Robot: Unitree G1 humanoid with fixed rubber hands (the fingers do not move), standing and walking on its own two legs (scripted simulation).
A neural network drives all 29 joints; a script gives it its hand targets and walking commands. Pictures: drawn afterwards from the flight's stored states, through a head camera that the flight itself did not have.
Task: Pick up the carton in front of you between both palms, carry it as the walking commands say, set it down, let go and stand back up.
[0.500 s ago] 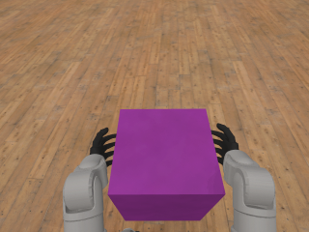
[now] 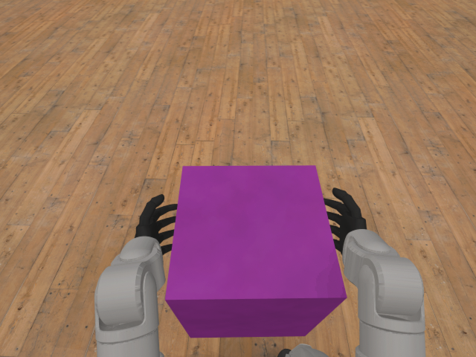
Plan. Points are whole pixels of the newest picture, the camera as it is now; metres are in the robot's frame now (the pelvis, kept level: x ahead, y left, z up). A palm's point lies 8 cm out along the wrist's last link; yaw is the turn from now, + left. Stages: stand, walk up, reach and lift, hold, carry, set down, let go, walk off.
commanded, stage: carry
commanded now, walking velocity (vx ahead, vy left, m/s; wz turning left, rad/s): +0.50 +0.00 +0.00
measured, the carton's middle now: (248, 257) +0.27 +0.00 +0.02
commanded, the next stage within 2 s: none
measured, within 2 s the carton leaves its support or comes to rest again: neither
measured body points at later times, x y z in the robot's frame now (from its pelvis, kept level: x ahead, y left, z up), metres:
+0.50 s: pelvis +0.28 -0.02 -0.01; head +0.29 -0.03 +0.44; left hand +0.56 +0.13 +0.08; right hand +0.57 -0.17 +0.08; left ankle +0.38 +0.08 -0.74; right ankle +0.22 -0.11 -0.74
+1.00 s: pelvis +0.36 -0.02 -0.01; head +0.36 -0.03 +0.44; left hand +0.64 +0.12 +0.07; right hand +0.63 -0.18 +0.07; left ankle +0.38 +0.09 -0.74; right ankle +0.22 -0.11 -0.74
